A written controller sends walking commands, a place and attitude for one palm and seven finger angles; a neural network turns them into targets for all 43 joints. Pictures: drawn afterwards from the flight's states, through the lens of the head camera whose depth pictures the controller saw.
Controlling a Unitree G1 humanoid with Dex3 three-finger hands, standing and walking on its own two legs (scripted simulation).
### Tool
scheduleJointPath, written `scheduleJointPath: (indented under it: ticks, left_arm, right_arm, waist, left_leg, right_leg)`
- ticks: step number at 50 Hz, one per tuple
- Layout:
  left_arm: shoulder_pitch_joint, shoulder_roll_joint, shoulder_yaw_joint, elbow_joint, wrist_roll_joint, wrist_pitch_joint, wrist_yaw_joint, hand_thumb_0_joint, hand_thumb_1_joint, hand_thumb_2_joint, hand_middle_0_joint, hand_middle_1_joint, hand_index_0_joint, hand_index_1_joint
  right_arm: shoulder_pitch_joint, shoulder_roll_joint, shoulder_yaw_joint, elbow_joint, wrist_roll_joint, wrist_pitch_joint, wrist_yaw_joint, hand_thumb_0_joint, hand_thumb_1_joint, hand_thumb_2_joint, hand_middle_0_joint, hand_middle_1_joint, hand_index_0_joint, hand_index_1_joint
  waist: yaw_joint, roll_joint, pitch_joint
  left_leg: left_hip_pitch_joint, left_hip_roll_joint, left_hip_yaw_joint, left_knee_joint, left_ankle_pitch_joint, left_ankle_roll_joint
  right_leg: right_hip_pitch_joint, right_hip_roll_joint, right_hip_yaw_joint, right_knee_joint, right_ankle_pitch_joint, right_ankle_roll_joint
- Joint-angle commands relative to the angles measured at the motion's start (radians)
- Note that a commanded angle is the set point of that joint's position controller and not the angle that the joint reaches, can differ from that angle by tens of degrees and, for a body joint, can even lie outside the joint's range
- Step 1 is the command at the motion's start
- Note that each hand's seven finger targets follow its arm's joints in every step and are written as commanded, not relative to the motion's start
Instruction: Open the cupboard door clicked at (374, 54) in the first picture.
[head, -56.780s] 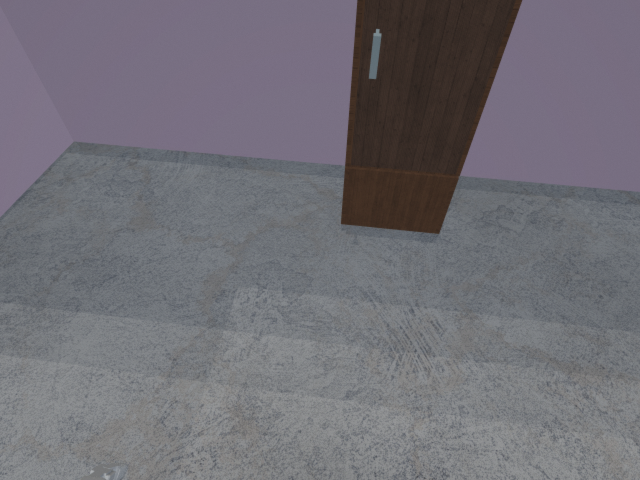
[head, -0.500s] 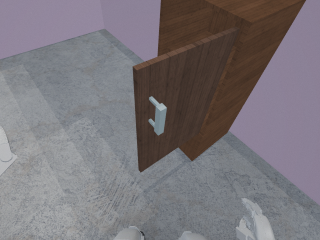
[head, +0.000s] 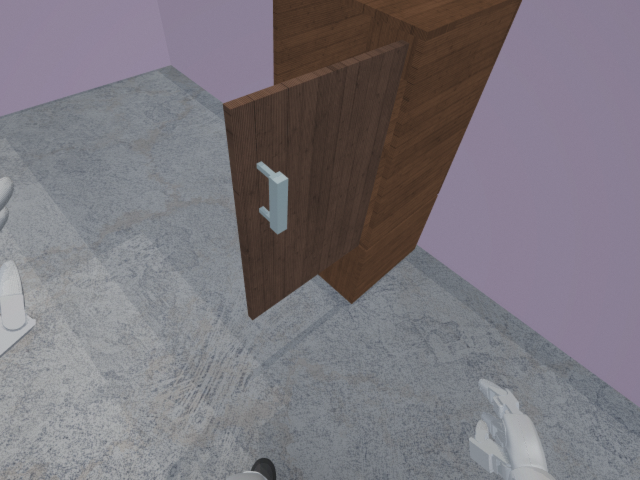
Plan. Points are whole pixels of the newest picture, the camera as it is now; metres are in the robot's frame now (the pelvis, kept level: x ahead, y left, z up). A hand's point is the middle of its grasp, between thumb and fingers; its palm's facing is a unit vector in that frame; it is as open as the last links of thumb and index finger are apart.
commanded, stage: stop stepping back and stand still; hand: left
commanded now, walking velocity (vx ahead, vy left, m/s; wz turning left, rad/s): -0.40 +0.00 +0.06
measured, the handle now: (270, 197) +0.54 +0.12 +0.01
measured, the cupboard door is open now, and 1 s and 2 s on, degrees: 88 88 88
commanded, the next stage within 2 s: let the arm hang, fingers relaxed in 0.96 s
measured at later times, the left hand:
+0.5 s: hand out of the picture +0.07 +0.28 +0.18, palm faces +0.48 -0.74 -0.47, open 7.5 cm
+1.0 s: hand out of the picture +0.05 +0.27 +0.17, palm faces +0.51 -0.72 -0.47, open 7.4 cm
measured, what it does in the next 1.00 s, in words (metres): walks backwards: left foot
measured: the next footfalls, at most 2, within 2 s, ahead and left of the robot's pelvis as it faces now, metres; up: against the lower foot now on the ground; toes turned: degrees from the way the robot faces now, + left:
left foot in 0.32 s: -0.07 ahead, +0.12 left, +0.00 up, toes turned +8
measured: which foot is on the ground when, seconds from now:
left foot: down 0.00-0.08, up 0.10-0.30, down 0.32-1.00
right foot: down 0.00-1.00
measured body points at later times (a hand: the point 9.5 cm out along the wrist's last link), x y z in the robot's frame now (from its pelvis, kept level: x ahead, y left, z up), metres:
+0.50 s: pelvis -0.11 +0.00 +0.01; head -0.12 +0.01 +0.46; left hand +0.04 +0.31 +0.20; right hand +0.04 -0.21 -0.08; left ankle -0.11 +0.11 -0.73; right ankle -0.09 -0.09 -0.73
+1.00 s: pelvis -0.12 -0.01 +0.00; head -0.12 -0.02 +0.45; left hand +0.02 +0.31 +0.19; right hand +0.04 -0.25 -0.09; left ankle -0.11 +0.11 -0.73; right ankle -0.09 -0.09 -0.73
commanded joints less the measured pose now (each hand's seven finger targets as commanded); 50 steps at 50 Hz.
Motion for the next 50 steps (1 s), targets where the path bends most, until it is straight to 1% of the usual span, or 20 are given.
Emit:
scheduleJointPath:
  ticks: [1, 3, 4, 5, 6, 8, 9, 13, 15, 17, 19, 22, 26, 28, 31, 32, 37, 41, 44, 50]
  left_arm:
    - [0.024, 0.120, 0.095, -0.217, -0.007, -0.036, 0.042, 0.000, 0.900, 0.900, -0.200, -0.300, -0.200, -0.300]
    - [0.025, 0.115, 0.095, -0.241, -0.010, -0.025, 0.049, 0.000, 0.900, 0.900, -0.200, -0.300, -0.200, -0.300]
    - [0.012, 0.143, 0.108, -0.253, -0.003, -0.029, 0.050, 0.000, 0.900, 0.900, -0.200, -0.300, -0.200, -0.300]
    - [-0.001, 0.201, 0.136, -0.282, 0.019, -0.037, 0.056, 0.000, 0.900, 0.900, -0.200, -0.300, -0.200, -0.300]
    - [-0.066, 0.235, 0.177, -0.321, 0.039, -0.040, 0.070, 0.000, 0.900, 0.900, -0.200, -0.300, -0.200, -0.300]
    - [-0.053, 0.104, 0.089, -0.208, 0.050, -0.017, 0.063, 0.000, 0.900, 0.900, -0.200, -0.300, -0.200, -0.300]
    - [-0.041, 0.095, 0.081, -0.171, 0.057, -0.023, 0.067, 0.000, 0.900, 0.900, -0.200, -0.300, -0.200, -0.300]
    - [-0.105, 0.057, 0.044, -0.138, 0.071, -0.029, 0.096, 0.000, 0.900, 0.900, -0.200, -0.300, -0.200, -0.300]
    - [-0.116, 0.055, 0.033, -0.183, 0.071, -0.045, 0.098, 0.000, 0.900, 0.900, -0.200, -0.300, -0.200, -0.300]
    - [-0.070, 0.069, 0.046, -0.167, 0.059, -0.042, 0.088, 0.000, 0.900, 0.900, -0.200, -0.300, -0.200, -0.300]
    - [-0.094, 0.077, 0.053, -0.221, 0.067, -0.049, 0.075, 0.000, 0.900, 0.900, -0.200, -0.300, -0.200, -0.300]
    - [-0.094, 0.069, 0.051, -0.196, 0.075, -0.054, 0.077, 0.000, 0.900, 0.900, -0.200, -0.300, -0.200, -0.300]
    - [-0.014, 0.061, 0.057, -0.125, 0.067, -0.041, 0.078, 0.000, 0.900, 0.900, -0.200, -0.300, -0.200, -0.300]
    - [-0.026, 0.057, 0.060, -0.087, 0.060, -0.032, 0.075, 0.000, 0.900, 0.900, -0.200, -0.300, -0.200, -0.300]
    - [-0.079, 0.081, 0.065, -0.104, 0.054, -0.026, 0.079, 0.000, 0.900, 0.900, -0.200, -0.300, -0.200, -0.300]
    - [-0.100, 0.073, 0.053, -0.096, 0.057, -0.033, 0.082, 0.000, 0.900, 0.900, -0.200, -0.300, -0.200, -0.300]
    - [-0.109, 0.063, 0.049, -0.108, 0.062, -0.050, 0.087, 0.000, 0.900, 0.900, -0.200, -0.300, -0.200, -0.300]
    - [-0.087, 0.079, 0.072, -0.160, 0.059, -0.071, 0.088, 0.000, 0.900, 0.900, -0.200, -0.300, -0.200, -0.300]
    - [-0.104, 0.039, 0.044, -0.119, 0.075, -0.069, 0.085, 0.000, 0.900, 0.900, -0.200, -0.300, -0.200, -0.300]
    - [-0.060, 0.049, 0.047, -0.088, 0.058, -0.067, 0.078, 0.000, 0.900, 0.900, -0.200, -0.300, -0.200, -0.300]
  right_arm:
    - [-0.094, -0.128, -0.060, -0.147, -0.008, -0.084, 0.006, 0.000, -0.900, -0.900, 0.200, 0.300, 0.200, 0.300]
    - [-0.113, -0.132, -0.069, -0.160, -0.002, -0.079, 0.010, 0.000, -0.900, -0.900, 0.200, 0.300, 0.200, 0.300]
    - [-0.096, -0.121, -0.073, -0.156, 0.002, -0.065, 0.010, 0.000, -0.900, -0.900, 0.200, 0.300, 0.200, 0.300]
    - [-0.069, -0.097, -0.070, -0.147, 0.004, -0.052, 0.015, 0.000, -0.900, -0.900, 0.200, 0.300, 0.200, 0.300]
    - [-0.061, -0.123, -0.078, -0.122, -0.012, -0.056, 0.021, 0.000, -0.900, -0.900, 0.200, 0.300, 0.200, 0.300]
    - [-0.008, -0.058, -0.050, -0.105, -0.017, -0.044, 0.009, 0.000, -0.900, -0.900, 0.200, 0.300, 0.200, 0.300]
    - [-0.021, -0.056, -0.034, -0.112, -0.013, -0.046, -0.004, 0.000, -0.900, -0.900, 0.200, 0.300, 0.200, 0.300]
    - [0.017, -0.091, -0.033, -0.087, -0.009, -0.095, -0.037, 0.000, -0.900, -0.900, 0.200, 0.300, 0.200, 0.300]
    - [0.022, -0.127, -0.050, -0.101, -0.004, -0.115, -0.033, 0.000, -0.900, -0.900, 0.200, 0.300, 0.200, 0.300]
    - [0.014, -0.145, -0.058, -0.124, 0.016, -0.120, -0.025, 0.000, -0.900, -0.900, 0.200, 0.300, 0.200, 0.300]
    - [0.012, -0.093, -0.026, -0.105, -0.004, -0.125, -0.011, 0.000, -0.900, -0.900, 0.200, 0.300, 0.200, 0.300]
    - [0.016, -0.090, -0.033, -0.094, -0.013, -0.140, 0.000, 0.000, -0.900, -0.900, 0.200, 0.300, 0.200, 0.300]
    - [0.000, -0.110, -0.038, -0.094, -0.006, -0.117, 0.005, 0.000, -0.900, -0.900, 0.200, 0.300, 0.200, 0.300]
    - [-0.006, -0.103, -0.041, -0.097, -0.004, -0.097, 0.004, 0.000, -0.900, -0.900, 0.200, 0.300, 0.200, 0.300]
    - [-0.001, -0.091, -0.048, -0.091, -0.006, -0.079, 0.006, 0.000, -0.900, -0.900, 0.200, 0.300, 0.200, 0.300]
    - [0.003, -0.082, -0.046, -0.087, -0.004, -0.078, 0.007, 0.000, -0.900, -0.900, 0.200, 0.300, 0.200, 0.300]
    - [0.005, -0.078, -0.031, -0.092, -0.008, -0.087, -0.010, 0.000, -0.900, -0.900, 0.200, 0.300, 0.200, 0.300]
    - [-0.001, -0.115, -0.048, -0.107, -0.003, -0.100, -0.013, 0.000, -0.900, -0.900, 0.200, 0.300, 0.200, 0.300]
    - [-0.004, -0.107, -0.039, -0.106, 0.000, -0.109, -0.012, 0.000, -0.900, -0.900, 0.200, 0.300, 0.200, 0.300]
    - [0.020, -0.104, -0.052, -0.096, 0.003, -0.122, 0.008, 0.000, -0.900, -0.900, 0.200, 0.300, 0.200, 0.300]
  waist:
    - [0.033, 0.252, -0.198]
    - [0.035, 0.246, -0.160]
    - [0.016, 0.096, -0.126]
    - [0.012, -0.136, -0.097]
    - [0.037, -0.168, -0.053]
    - [-0.026, -0.035, -0.025]
    - [-0.024, -0.023, -0.046]
    - [-0.015, 0.039, -0.091]
    - [0.002, 0.134, -0.126]
    - [0.015, 0.099, -0.164]
    - [-0.001, 0.289, -0.104]
    - [-0.005, 0.195, -0.053]
    - [-0.017, 0.171, -0.068]
    - [-0.017, 0.076, -0.048]
    - [-0.015, -0.098, -0.030]
    - [-0.016, -0.110, -0.037]
    - [-0.021, 0.005, -0.039]
    - [-0.005, 0.186, -0.032]
    - [-0.010, 0.173, 0.039]
    - [-0.011, 0.017, -0.109]
  left_leg:
    - [0.051, 0.197, -0.192, -0.284, -0.364, 0.082]
    - [-0.087, 0.127, -0.104, -0.202, -0.478, 0.018]
    - [-0.053, 0.041, -0.038, 0.026, -0.492, -0.031]
    - [0.101, -0.104, 0.006, 0.473, -0.418, -0.086]
    - [0.037, -0.134, -0.045, 0.826, -0.458, -0.087]
    - [-0.013, -0.028, -0.067, 0.804, -0.387, -0.059]
    - [-0.010, -0.008, -0.034, 0.646, -0.386, -0.054]
    - [0.198, -0.027, 0.010, 0.084, -0.361, -0.006]
    - [0.260, 0.072, -0.099, -0.051, -0.240, 0.028]
    - [0.285, 0.130, -0.147, -0.007, -0.030, 0.029]
    - [0.222, 0.140, -0.195, -0.127, -0.005, 0.005]
    - [0.166, 0.202, -0.244, -0.170, -0.198, 0.064]
    - [0.081, 0.138, -0.152, -0.101, -0.442, 0.048]
    - [0.002, 0.069, -0.091, -0.021, -0.574, 0.026]
    - [-0.008, -0.023, 0.006, 0.393, -0.445, -0.006]
    - [-0.040, -0.019, -0.006, 0.482, -0.445, -0.006]
    - [0.209, -0.011, 0.037, 0.137, -0.367, 0.012]
    - [0.141, 0.122, -0.181, -0.076, -0.516, 0.065]
    - [0.017, 0.114, -0.172, -0.115, -0.589, 0.054]
    - [0.178, 0.015, -0.022, 0.120, -0.215, 0.002]
  right_leg:
    - [0.089, 0.008, -0.035, 0.068, -0.051, -0.025]
    - [0.153, -0.005, -0.062, -0.125, -0.003, -0.040]
    - [0.010, -0.133, 0.088, -0.327, -0.080, -0.080]
    - [-0.346, -0.414, 0.480, -0.650, -0.306, -0.166]
    - [-0.508, -0.505, 0.542, -0.668, -0.282, -0.233]
    - [-0.361, -0.337, 0.204, -0.488, -0.033, -0.149]
    - [-0.245, -0.296, 0.131, -0.426, 0.116, -0.126]
    - [-0.077, -0.262, 0.132, -0.345, 0.216, -0.087]
    - [-0.007, -0.168, 0.092, -0.256, 0.276, -0.027]
    - [0.022, -0.117, 0.049, -0.198, 0.377, -0.002]
    - [-0.026, -0.081, -0.063, -0.080, 0.226, 0.012]
    - [-0.045, -0.089, -0.058, -0.016, 0.111, 0.012]
    - [0.085, -0.086, -0.068, -0.212, 0.166, -0.014]
    - [0.074, -0.123, 0.050, -0.272, 0.037, -0.051]
    - [-0.068, -0.341, 0.394, -0.475, -0.253, -0.179]
    - [-0.041, -0.381, 0.407, -0.474, -0.189, -0.202]
    - [-0.146, -0.290, 0.156, -0.380, -0.101, -0.119]
    - [-0.081, -0.140, 0.052, -0.205, 0.035, -0.023]
    - [-0.023, -0.114, 0.026, -0.200, 0.090, -0.018]
    - [0.023, -0.225, 0.142, -0.316, 0.312, -0.056]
